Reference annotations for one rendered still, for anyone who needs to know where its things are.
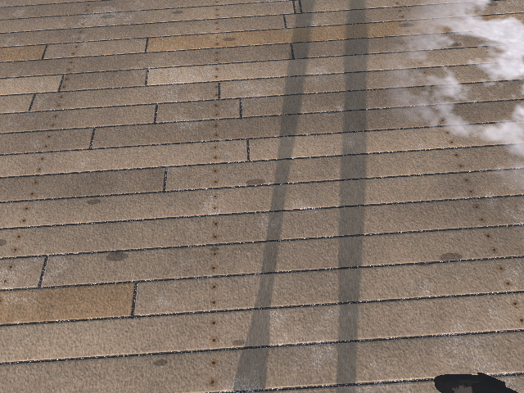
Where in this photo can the right robot hand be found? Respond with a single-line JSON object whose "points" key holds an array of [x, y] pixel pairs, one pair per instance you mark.
{"points": [[468, 383]]}

